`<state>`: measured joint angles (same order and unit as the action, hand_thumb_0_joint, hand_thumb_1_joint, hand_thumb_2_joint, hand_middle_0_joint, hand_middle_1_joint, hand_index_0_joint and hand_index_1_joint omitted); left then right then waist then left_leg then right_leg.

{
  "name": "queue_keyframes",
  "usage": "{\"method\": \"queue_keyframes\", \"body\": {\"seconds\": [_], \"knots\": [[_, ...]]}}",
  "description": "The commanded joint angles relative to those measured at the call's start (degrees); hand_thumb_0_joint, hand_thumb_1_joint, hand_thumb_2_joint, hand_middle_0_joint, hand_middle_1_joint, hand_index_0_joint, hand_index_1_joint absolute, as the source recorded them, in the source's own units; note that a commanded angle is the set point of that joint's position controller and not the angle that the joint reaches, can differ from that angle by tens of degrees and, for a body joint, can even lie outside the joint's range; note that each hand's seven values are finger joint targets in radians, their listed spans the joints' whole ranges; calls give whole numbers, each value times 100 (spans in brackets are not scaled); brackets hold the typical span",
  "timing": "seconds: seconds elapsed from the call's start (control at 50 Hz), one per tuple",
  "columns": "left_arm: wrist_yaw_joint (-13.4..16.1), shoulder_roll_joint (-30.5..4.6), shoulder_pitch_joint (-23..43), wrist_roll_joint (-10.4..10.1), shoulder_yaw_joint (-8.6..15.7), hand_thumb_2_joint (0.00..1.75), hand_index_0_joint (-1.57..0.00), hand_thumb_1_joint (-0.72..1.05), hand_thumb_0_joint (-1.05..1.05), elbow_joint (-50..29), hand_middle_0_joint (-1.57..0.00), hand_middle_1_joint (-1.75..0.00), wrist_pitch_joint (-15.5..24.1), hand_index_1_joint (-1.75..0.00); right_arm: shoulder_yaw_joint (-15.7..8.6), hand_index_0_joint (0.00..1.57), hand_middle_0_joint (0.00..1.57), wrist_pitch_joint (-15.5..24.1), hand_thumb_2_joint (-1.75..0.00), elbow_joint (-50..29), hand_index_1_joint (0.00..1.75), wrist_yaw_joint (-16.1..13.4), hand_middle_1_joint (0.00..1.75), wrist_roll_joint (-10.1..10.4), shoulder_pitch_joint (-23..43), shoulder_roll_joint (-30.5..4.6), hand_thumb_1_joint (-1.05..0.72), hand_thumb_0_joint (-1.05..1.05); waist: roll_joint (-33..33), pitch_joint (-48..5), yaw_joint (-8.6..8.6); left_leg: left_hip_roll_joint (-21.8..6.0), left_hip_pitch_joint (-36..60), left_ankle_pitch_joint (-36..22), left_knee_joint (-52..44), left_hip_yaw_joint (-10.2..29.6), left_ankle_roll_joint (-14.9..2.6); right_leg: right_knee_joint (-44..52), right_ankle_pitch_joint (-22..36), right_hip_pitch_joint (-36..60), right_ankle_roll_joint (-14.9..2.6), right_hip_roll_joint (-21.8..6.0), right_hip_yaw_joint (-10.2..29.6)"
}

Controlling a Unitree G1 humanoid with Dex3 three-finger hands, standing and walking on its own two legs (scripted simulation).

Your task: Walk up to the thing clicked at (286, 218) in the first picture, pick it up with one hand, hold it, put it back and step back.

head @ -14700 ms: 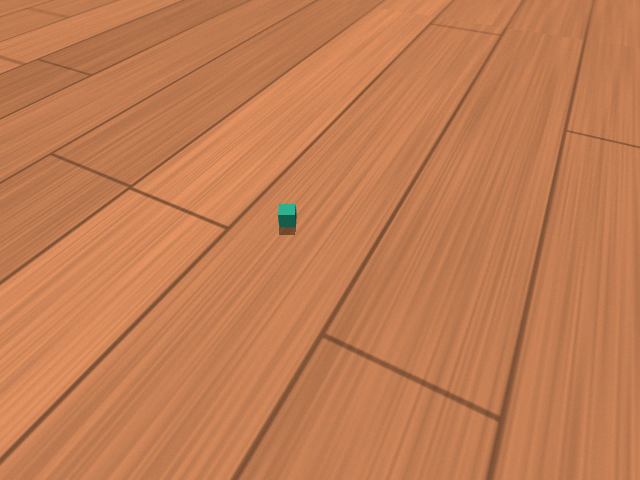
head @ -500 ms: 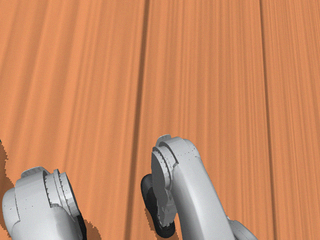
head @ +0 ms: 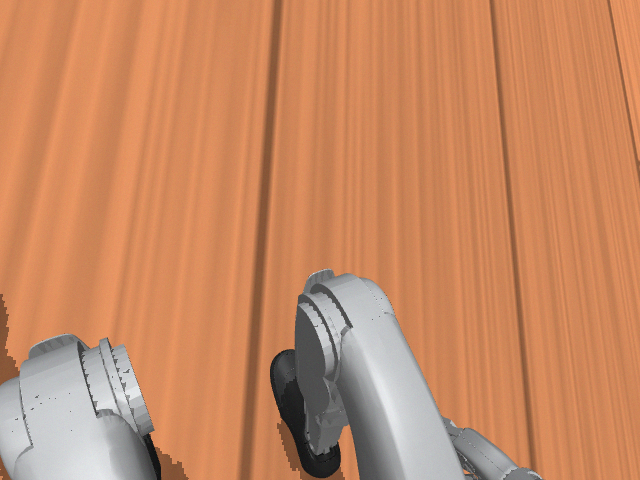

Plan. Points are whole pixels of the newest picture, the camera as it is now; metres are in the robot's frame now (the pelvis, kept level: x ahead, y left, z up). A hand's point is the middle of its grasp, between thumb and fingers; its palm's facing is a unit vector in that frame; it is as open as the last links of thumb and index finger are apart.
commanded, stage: close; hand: left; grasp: from above
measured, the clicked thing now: out of the picture +0.41 +0.36 -0.26
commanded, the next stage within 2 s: settle in 1.08 s
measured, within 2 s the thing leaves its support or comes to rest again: leaves its support in 1.50 s
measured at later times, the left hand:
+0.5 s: hand out of the picture +0.40 +0.36 -0.23, palm faces -0.43 -0.20 -0.88, open 11.3 cm
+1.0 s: hand out of the picture +0.40 +0.36 -0.23, palm faces -0.41 -0.17 -0.89, open 11.1 cm
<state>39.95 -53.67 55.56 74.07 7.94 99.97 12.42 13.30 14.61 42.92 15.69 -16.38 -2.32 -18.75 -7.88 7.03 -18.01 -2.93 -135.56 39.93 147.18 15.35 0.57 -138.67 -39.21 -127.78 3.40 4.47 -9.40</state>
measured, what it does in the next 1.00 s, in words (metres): stands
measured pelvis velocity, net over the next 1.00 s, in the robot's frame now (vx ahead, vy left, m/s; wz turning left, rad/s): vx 0.00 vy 0.00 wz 0.00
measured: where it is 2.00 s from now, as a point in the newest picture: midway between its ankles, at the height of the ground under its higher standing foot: (235, 469)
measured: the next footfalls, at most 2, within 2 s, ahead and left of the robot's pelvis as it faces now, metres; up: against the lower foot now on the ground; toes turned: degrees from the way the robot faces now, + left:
none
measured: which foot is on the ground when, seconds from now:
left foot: down 0.00-1.00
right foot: down 0.00-1.00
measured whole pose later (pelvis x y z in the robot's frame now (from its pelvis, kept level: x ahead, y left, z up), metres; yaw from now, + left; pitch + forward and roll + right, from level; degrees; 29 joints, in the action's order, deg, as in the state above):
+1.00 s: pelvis +0.00 +0.00 +0.00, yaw +0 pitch +26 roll -13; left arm 37.5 -56.3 55.2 72.0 8.3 100.0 14.5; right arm 14.5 15.4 41.2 15.3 -16.5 -3.1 -19.4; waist -7.7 7.9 -17.6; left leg -2.8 -134.8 39.8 146.9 15.8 1.0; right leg -138.4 -38.9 -127.2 3.2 4.5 -9.8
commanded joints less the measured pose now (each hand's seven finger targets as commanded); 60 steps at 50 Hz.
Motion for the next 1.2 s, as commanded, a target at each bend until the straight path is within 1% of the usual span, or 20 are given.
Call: {"method": "queue_keyframes", "body": {"seconds": [0.0,0.06,0.1,0.14,0.18,0.24,0.32,0.46,0.5,0.68,0.8,0.82,0.88,0.9,0.92,0.98,1.04,1.1,1.16,1.18], "knots": [[183,-1690,1142,-295,369,69,-38,-12,0,-488,-36,-78,-203,-76,-507,20,20,125,-90,-85,30,-1,30,120,-867,-1859,-89,0,2666,-3463,-25,-75,2768,-708,-1566,-583,-112,1259,1096,1585,-425,180,-599],[37,-1709,973,-324,502,68,-42,-7,0,-420,-40,-77,-204,-75,-521,20,20,131,-90,-47,30,13,30,98,-1016,-1774,-89,0,2599,-3418,-64,-66,2666,-861,-1486,-647,-137,1270,1212,1729,-411,169,-562],[-118,-1482,1141,-388,329,64,-42,-7,0,-574,-40,-76,-157,-73,-517,20,20,151,-90,-125,30,18,30,124,-1021,-1720,-89,0,2658,-3489,-160,-48,2699,-1023,-1408,-701,-161,1275,1393,1843,-402,175,-499],[-151,-1762,968,-448,556,63,-45,-3,0,-634,-42,-75,-106,-72,-542,20,20,118,-90,-68,30,-22,30,146,-1047,-1743,-89,0,2606,-3601,-37,-62,2709,-1091,-1443,-670,-153,1326,1436,1966,-401,182,-517],[-266,-1576,935,-445,416,61,-48,0,0,-444,-46,-72,-60,-69,-466,20,20,99,-90,-42,30,-6,30,120,-1142,-1669,-89,0,2468,-3403,-168,-50,2608,-1041,-1401,-668,-169,1307,1399,1917,-383,152,-540],[-343,-1750,925,-458,456,62,-51,4,0,-634,-49,-71,65,-69,-465,20,20,29,-90,-74,30,-57,30,148,-1097,-1720,-88,0,2554,-3572,-59,-59,2661,-1084,-1439,-648,-155,1325,1424,2024,-401,176,-534],[-404,-1529,974,-401,260,60,-57,12,0,-624,-54,-70,225,-67,-412,20,20,-37,-90,-87,30,-62,30,103,-1094,-1651,-88,0,2570,-3425,-179,-63,2727,-1000,-1418,-619,-138,1259,1355,1903,-405,167,-591],[-280,-1696,804,-274,383,62,-64,20,0,-625,-62,-66,391,-65,-410,20,20,-151,-90,-112,30,-137,30,73,-1053,-1769,-88,0,2600,-3434,-46,-69,2712,-896,-1541,-611,-117,1315,1233,1908,-427,211,-623],[-244,-1541,951,-233,227,62,-67,25,0,-636,-66,-66,403,-64,-417,20,20,-164,-90,-192,30,-143,30,56,-1019,-1785,-88,0,2642,-3470,-86,-59,2706,-889,-1530,-617,-120,1318,1254,1866,-426,217,-619],[-97,-1543,1098,-72,72,66,-80,42,0,-409,-80,-64,291,-63,-384,20,20,-69,-90,-144,30,-118,30,27,-1014,-1838,-88,0,2628,-3086,-226,-77,2677,-715,-1562,-564,-84,1238,1118,1588,-434,207,-653],[-97,-1519,1056,-118,51,68,-84,46,0,-329,-83,-64,169,-64,-344,20,20,27,-90,-158,30,-87,30,24,-1003,-1829,-88,0,2548,-3118,-216,-69,2682,-722,-1541,-583,-94,1295,1151,1630,-411,201,-643],[-113,-1335,1173,-160,-88,68,-86,49,0,-438,-86,-64,175,-64,-422,20,20,48,-90,-181,30,-90,30,41,-960,-1891,-88,0,2541,-3108,-247,-55,2630,-668,-1496,-601,-106,1296,1113,1538,-402,189,-642],[-134,-1413,1108,-201,-37,67,-87,50,0,-389,-86,-63,125,-62,-414,20,20,95,-90,-199,30,-58,30,30,-1011,-1872,-88,0,2513,-3075,-217,-59,2640,-701,-1497,-605,-113,1337,1122,1582,-394,183,-621],[-99,-1544,967,-262,156,69,-87,49,0,-362,-86,-65,110,-64,-402,20,20,64,-90,-164,30,-90,30,43,-1060,-1875,-88,0,2480,-3241,-142,-57,2600,-721,-1552,-623,-118,1395,1130,1779,-404,211,-599],[-101,-1573,1022,-283,166,70,-88,51,0,-481,-87,-66,120,-65,-368,20,20,63,-90,-151,30,-76,30,85,-1055,-1790,-89,0,2542,-3313,-88,-57,2629,-813,-1520,-600,-108,1315,1188,1729,-404,189,-614],[-178,-1417,1192,-314,19,69,-89,52,0,-496,-88,-66,113,-65,-372,20,20,121,-90,-160,30,-42,30,52,-1078,-1793,-89,0,2477,-3210,-245,-57,2631,-767,-1458,-589,-132,1289,1195,1665,-388,165,-615],[-209,-1597,1079,-393,171,68,-91,55,0,-450,-90,-65,110,-64,-353,20,20,107,-90,-148,30,-62,30,121,-1128,-1794,-89,0,2423,-3326,-163,-56,2647,-903,-1471,-589,-141,1323,1282,1809,-390,171,-591],[-229,-1536,1072,-370,111,71,-93,58,0,-388,-92,-67,122,-66,-396,20,20,102,-90,-181,30,-79,30,102,-1127,-1836,-89,0,2438,-3196,-198,-52,2595,-757,-1492,-622,-138,1346,1171,1768,-401,176,-571],[-247,-1538,1075,-413,137,71,-95,60,0,-550,-94,-66,130,-65,-427,20,20,65,-90,-199,30,-106,30,108,-1086,-1830,-89,0,2549,-3425,-92,-50,2602,-823,-1499,-666,-140,1413,1223,1938,-413,207,-491],[-241,-1648,1040,-398,230,76,-94,52,0,-564,-93,-71,139,-70,-399,20,20,57,-90,-133,30,-100,30,104,-1190,-1803,-91,0,2485,-3477,-111,-44,2610,-915,-1453,-648,-145,1382,1304,1962,-394,184,-549]]}}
